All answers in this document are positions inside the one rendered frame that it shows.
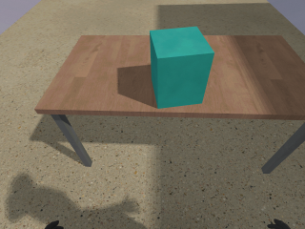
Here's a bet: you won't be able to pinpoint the carton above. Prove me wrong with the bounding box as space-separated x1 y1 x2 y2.
150 26 214 109

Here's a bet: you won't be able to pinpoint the table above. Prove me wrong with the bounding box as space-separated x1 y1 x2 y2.
34 35 305 174

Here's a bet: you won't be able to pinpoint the robot right hand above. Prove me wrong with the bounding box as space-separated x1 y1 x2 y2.
267 219 291 229

